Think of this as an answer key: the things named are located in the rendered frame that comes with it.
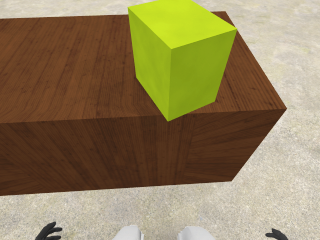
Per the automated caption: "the robot left hand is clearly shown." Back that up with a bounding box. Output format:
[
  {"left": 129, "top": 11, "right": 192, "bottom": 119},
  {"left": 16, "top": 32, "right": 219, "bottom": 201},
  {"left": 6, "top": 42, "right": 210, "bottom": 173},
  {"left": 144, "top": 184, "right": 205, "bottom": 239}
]
[{"left": 35, "top": 221, "right": 63, "bottom": 240}]

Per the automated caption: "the robot thigh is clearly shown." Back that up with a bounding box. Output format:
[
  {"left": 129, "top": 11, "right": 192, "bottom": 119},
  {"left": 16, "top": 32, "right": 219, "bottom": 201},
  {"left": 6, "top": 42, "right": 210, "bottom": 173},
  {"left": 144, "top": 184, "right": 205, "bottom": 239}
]
[
  {"left": 177, "top": 226, "right": 216, "bottom": 240},
  {"left": 112, "top": 226, "right": 144, "bottom": 240}
]

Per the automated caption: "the pedestal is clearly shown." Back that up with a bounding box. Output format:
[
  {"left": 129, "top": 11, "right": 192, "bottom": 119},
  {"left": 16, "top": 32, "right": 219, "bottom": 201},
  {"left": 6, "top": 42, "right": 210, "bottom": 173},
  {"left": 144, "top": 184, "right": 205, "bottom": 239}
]
[{"left": 0, "top": 11, "right": 287, "bottom": 196}]

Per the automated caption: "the robot right thigh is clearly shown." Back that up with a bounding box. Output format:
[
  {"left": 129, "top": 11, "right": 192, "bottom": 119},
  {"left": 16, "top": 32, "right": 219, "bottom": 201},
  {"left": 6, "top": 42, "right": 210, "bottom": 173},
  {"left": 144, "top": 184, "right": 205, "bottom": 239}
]
[{"left": 177, "top": 226, "right": 216, "bottom": 240}]

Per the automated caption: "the robot left thigh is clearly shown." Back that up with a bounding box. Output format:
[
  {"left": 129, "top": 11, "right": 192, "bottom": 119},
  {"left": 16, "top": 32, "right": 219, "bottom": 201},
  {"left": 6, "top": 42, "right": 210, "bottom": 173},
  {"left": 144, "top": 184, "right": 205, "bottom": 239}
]
[{"left": 112, "top": 226, "right": 144, "bottom": 240}]

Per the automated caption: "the carton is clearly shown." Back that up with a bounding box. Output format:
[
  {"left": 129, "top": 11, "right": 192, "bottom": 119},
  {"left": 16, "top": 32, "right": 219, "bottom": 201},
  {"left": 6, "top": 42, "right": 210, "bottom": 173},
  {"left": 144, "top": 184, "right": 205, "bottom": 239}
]
[{"left": 127, "top": 0, "right": 237, "bottom": 122}]

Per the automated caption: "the robot right hand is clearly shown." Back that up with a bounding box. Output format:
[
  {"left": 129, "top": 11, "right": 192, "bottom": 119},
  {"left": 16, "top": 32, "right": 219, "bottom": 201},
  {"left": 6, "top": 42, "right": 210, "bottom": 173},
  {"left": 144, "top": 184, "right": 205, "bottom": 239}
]
[{"left": 265, "top": 228, "right": 288, "bottom": 240}]

